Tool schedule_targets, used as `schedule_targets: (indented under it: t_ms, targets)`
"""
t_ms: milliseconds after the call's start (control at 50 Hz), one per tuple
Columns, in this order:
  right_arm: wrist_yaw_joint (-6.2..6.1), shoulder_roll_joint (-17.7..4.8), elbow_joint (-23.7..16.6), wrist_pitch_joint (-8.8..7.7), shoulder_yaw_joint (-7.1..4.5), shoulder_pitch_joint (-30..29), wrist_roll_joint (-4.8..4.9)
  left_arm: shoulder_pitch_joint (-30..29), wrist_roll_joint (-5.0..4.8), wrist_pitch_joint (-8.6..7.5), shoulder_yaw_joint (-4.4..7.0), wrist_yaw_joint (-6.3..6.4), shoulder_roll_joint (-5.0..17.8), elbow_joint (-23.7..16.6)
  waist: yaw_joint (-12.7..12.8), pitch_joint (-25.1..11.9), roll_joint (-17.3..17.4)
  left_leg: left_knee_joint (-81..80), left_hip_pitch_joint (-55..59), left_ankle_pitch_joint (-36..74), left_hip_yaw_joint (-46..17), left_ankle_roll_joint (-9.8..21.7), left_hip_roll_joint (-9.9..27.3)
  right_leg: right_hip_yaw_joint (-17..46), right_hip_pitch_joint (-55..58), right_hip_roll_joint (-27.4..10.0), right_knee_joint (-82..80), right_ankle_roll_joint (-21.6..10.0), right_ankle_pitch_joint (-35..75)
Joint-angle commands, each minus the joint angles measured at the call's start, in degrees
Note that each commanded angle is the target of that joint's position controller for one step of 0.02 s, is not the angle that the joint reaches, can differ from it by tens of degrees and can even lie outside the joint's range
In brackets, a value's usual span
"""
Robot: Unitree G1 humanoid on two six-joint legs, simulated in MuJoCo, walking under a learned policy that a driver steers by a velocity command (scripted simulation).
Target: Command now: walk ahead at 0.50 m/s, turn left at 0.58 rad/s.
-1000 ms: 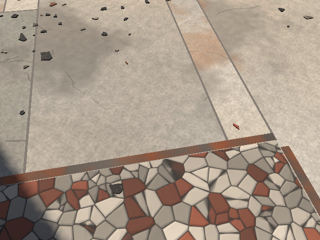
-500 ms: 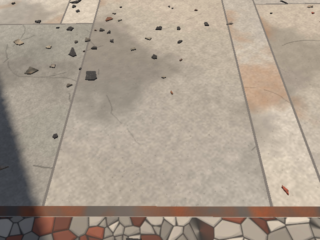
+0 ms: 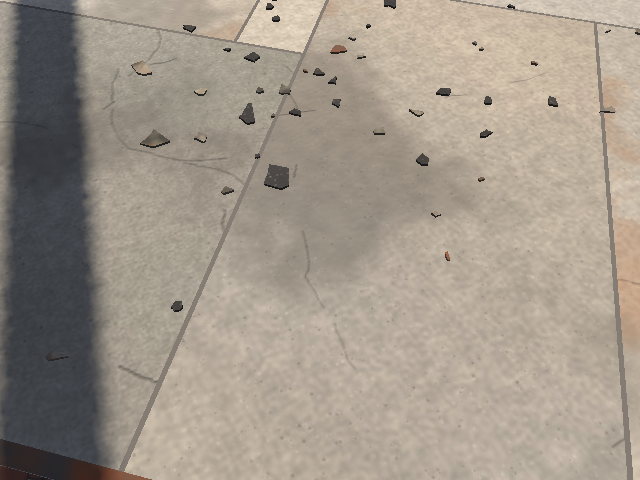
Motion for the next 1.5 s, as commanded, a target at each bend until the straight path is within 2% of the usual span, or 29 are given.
schedule_targets:
  t_ms: [20, 180, 240, 260, 280, 300, 320, 340, 380, 460, 560, 660, 740, 760, 780, 800, 820, 860, 940, 1160, 1200, 1240, 1260, 1280, 1300, 1320, 1360, 1400, 1500]
  targets:
    - [-1.4, -10.15, -4.5, -0.95, -2.61, -1.66, 0.22, -1.64, 0.42, 0.31, 0.73, 0.22, 3.35, -3.74, 1.37, -3.14, 3.67, -8.75, -0.47, 14.05, -12.19, 9.36, 12.85, -1.3, -0.51, 1.15, -10.71, 2.24, 9.84]
    - [-1.95, -8.63, -1.28, -0.05, -2.11, 4.58, 0.44, -9.8, -0.65, -1.31, 0.53, -1.8, 4.32, -6.64, -2.56, -2.31, 7.04, -2.68, 5.75, 5.07, -15.87, 5.49, 15.15, -0.7, 4.42, 4.16, -29.13, -0.32, 19.45]
    - [-1.99, -8.8, -0.97, 0.49, -2.1, 3.44, 0.18, -3.69, -0.5, -2.04, 1.55, -1.76, 6.25, -5.28, 1.24, -3.57, 9.12, 3.72, 9.15, 16.76, -16.95, 3.91, 15.49, -3.09, 11.38, 5.6, -32.22, -3.86, 13.12]
    - [-1.82, -7.14, -1.39, 0.5, -1.44, 2.91, -0.08, 2.75, 0.04, -2.32, 2.47, -1.5, 8.18, -3.74, 4.33, -8.47, 8.0, 12.18, 7.5, 21.68, -14.6, 2.33, 12.37, -2.0, 21.57, 3.98, -31.93, -6.22, 14.5]
    - [-1.83, -4.93, -2.43, 0.37, -0.36, 4.43, -1.04, 11.82, 0.71, -2.34, 3.25, -1.28, 11.48, -2.82, 7.16, -17.38, 1.25, 28.4, -1.58, 11.24, -10.76, -0.03, 8.25, 8.67, 37.92, -5.42, -29.43, -10.71, 15.15]
    - [-1.76, -1.76, -2.38, -0.3, 0.55, 12.38, 0.82, 17.36, 0.34, -1.52, 4.36, -1.88, 14.45, 0.28, 4.49, -22.55, -18.02, 46.4, -21.97, -20.7, -5.55, -4.32, 0.02, 35.28, 53.75, -15.73, -37.07, -19.48, -0.24]
    - [-1.81, -6.98, -1.55, -0.64, -0.13, 9.77, 1.38, 17.01, -1.56, -1.38, 2.91, -2.22, 8.9, 0.0, 6.34, -17.94, -11.34, 52.73, -29.64, -23.37, -9.14, -4.34, 2.99, 40.1, 52.42, -15.9, -40.97, -18.25, -13.8]
    - [-1.69, -9.3, -2.77, -0.78, -0.75, 2.69, 1.42, 13.57, -1.56, -1.01, 2.1, -1.96, 6.19, -0.59, 7.3, -10.2, -5.77, 53.73, -32.22, -18.22, -7.91, -4.18, 5.26, 31.77, 45.49, -14.05, -41.81, -15.97, -13.23]
    - [-1.54, -8.04, -4.47, -1.27, -0.63, -3.54, -0.16, 8.66, -0.29, -0.36, 1.27, -1.68, 4.7, -1.16, 5.13, -3.51, -0.6, 48.23, -29.79, -11.18, -4.3, -4.34, 9.59, 21.19, 33.13, -9.8, -43.99, -14.87, -0.83]
    - [-1.2, -4.29, -5.07, -1.38, 0.03, -3.25, -0.7, 9.29, -0.94, -0.48, 0.79, -1.36, 4.63, -0.08, 2.57, -3.62, -3.97, 37.56, -24.65, -8.93, -1.28, -5.83, 12.02, 13.72, 27.01, -6.18, -47.29, -15.9, 12.71]
    - [-0.61, -2.24, -7.38, -2.28, 1.24, -12.8, -0.69, 12.33, -1.83, 0.62, 1.96, -0.18, 8.03, 1.11, 4.94, -2.26, -2.76, 16.98, -19.63, 5.71, 0.47, -8.24, 9.76, 7.56, 23.58, -3.39, -48.26, -14.51, 16.46]
    - [0.37, -4.26, -8.93, -3.38, 0.63, -18.7, 0.21, 17.16, -2.41, 2.05, 2.13, 0.39, 8.15, 2.62, 6.07, -1.88, -3.75, 7.82, -13.51, 9.59, -0.55, -8.02, 7.44, 10.89, 25.48, -4.87, -44.23, -12.56, 12.67]
    - [-0.54, -9.68, -5.87, -4.03, -1.94, -4.98, -0.68, 15.5, -1.61, 2.49, 1.37, 0.6, 5.63, 1.46, -2.33, -9.69, -2.64, 4.29, 10.22, 5.23, -2.67, -2.91, 11.3, 9.51, 19.95, -0.16, -26.3, -7.99, 14.42]
    - [-1.16, -13.92, -4.8, -3.57, -2.97, 4.7, -1.16, 15.78, 0.13, 2.3, -0.04, 0.69, 1.36, -0.45, -5.45, -18.79, 7.05, 5.54, 24.96, 4.19, -14.25, 0.23, 22.93, 3.83, 10.43, 4.83, -7.97, -5.41, -1.62]
    - [-0.51, -15.96, -3.5, -2.75, -3.28, 5.63, -1.52, 22.63, -2.19, 1.45, -0.57, 0.63, -0.3, -2.31, -1.38, -22.62, 24.18, -2.08, 33.35, -10.58, -38.45, 7.94, 32.05, 1.49, -6.32, 8.5, 6.67, -3.82, -20.08]
    - [-0.29, -10.0, -4.11, -2.75, -1.95, 2.99, -0.93, 20.22, -3.23, 1.62, 0.87, 0.87, 5.73, -0.76, -2.39, -15.66, 14.43, -4.45, 27.92, -18.77, -36.39, 6.68, 29.66, 4.24, -11.11, 4.69, 13.13, -3.39, -16.29]
    - [-0.35, -7.11, -4.17, -2.79, -1.07, 0.36, -0.56, 15.64, -3.06, 1.91, 1.53, 0.75, 7.4, -1.46, -2.56, -9.5, 10.29, -4.91, 21.65, -15.44, -26.75, 4.67, 27.32, 3.36, -12.03, 3.05, 13.69, -3.41, -10.87]
    - [-0.07, -4.43, -3.64, -2.84, -0.21, -4.93, -1.14, 13.15, -2.12, 2.67, 1.73, 0.63, 5.7, -1.85, 0.28, -4.43, 7.06, -7.74, 11.75, -3.69, -15.86, 3.63, 22.84, 2.5, -8.51, -0.07, 10.34, -2.54, -4.07]
    - [-0.42, -5.58, -1.7, -3.89, -0.96, -6.39, -1.28, 11.21, -2.05, 4.27, 1.35, -0.13, 2.42, -3.83, 2.26, -2.32, 6.75, -12.32, 5.83, 7.17, -5.16, 4.59, 21.83, 1.59, -6.26, -2.04, 6.14, -1.24, 1.78]
    - [-1.34, -11.56, 3.06, -1.74, -2.88, -1.25, 0.55, -4.5, -1.73, 4.08, 0.4, -3.25, 2.09, -11.18, -1.63, 1.63, 4.17, -10.18, 14.85, 17.65, 10.78, 1.47, 23.07, -5.44, -4.25, 0.56, -20.07, -4.55, 12.22]
    - [-1.56, -13.31, 3.17, -0.98, -3.37, -1.54, 1.03, -2.75, -1.5, 4.39, 1.27, -3.43, 3.77, -11.79, 0.49, -0.82, 5.89, -3.24, 16.99, 34.98, 12.88, 0.21, 23.1, -8.65, 1.36, 3.87, -20.98, -6.84, 6.29]
    - [-1.89, -13.47, 2.89, -0.15, -3.24, -2.44, 1.47, 10.62, -1.69, 4.83, 3.94, -2.81, 8.07, -8.71, 8.38, -8.46, 5.35, 15.9, 12.6, 45.55, 15.99, -2.29, 20.45, -11.13, 20.67, 9.1, -25.02, -10.38, 7.21]
    - [-2.08, -10.97, 2.06, -0.42, -2.14, -1.22, 0.02, 20.36, -1.94, 5.47, 5.96, -1.62, 12.79, -6.36, 12.1, -13.85, -0.28, 33.46, -1.4, 28.88, 16.19, -5.03, 18.06, -1.19, 38.7, 4.17, -25.98, -13.57, 8.25]
    - [-1.36, -2.57, -1.51, -1.87, 0.59, 3.76, -2.31, 17.41, -2.37, 4.88, 6.38, -1.31, 19.16, -7.16, 4.18, -18.14, -15.16, 53.09, -26.78, -23.95, 10.54, -8.53, 6.01, 32.52, 54.92, -10.39, -32.42, -24.13, -1.63]
    - [-0.58, -7.46, -1.81, -3.93, 0.04, -1.83, -0.17, 19.27, -1.94, 3.9, 4.99, -1.69, 14.5, -9.05, 9.06, -24.84, -7.86, 58.78, -32.42, -25.46, -2.22, -7.63, 5.82, 43.83, 57.16, -13.64, -40.39, -25.72, -9.22]
    - [-0.2, -9.99, -3.43, -4.87, -0.64, -7.0, 1.87, 17.45, -1.48, 3.02, 4.01, -1.92, 11.27, -8.15, 9.42, -16.22, -4.95, 57.61, -36.75, -19.55, -2.08, -6.43, 8.32, 35.55, 51.78, -12.06, -41.42, -22.73, -5.44]
    - [-0.98, -9.33, -2.64, -5.39, -0.54, -7.46, -0.42, 10.34, -1.37, 2.62, 2.94, -1.68, 8.08, -8.91, 4.47, -8.28, 0.3, 47.72, -30.55, -11.42, -1.82, -6.17, 12.44, 23.08, 35.61, -7.2, -41.41, -19.16, 6.59]
    - [-0.87, -9.41, -1.96, -4.06, -0.95, -5.17, -1.05, 6.99, -0.36, 2.51, 2.18, -1.23, 6.19, -10.28, 1.36, -7.14, -1.36, 43.37, -24.04, -8.1, -1.92, -7.03, 13.78, 18.1, 27.52, -5.12, -43.67, -18.76, 15.03]
    - [-0.71, -5.27, -2.74, -2.51, 0.51, -10.11, -1.51, 10.21, -0.82, 1.85, 2.2, 0.15, 7.21, -7.37, 2.85, -4.09, -1.39, 27.81, -23.04, 5.83, 0.5, -9.99, 13.01, 8.19, 21.92, -1.93, -46.18, -17.08, 22.96]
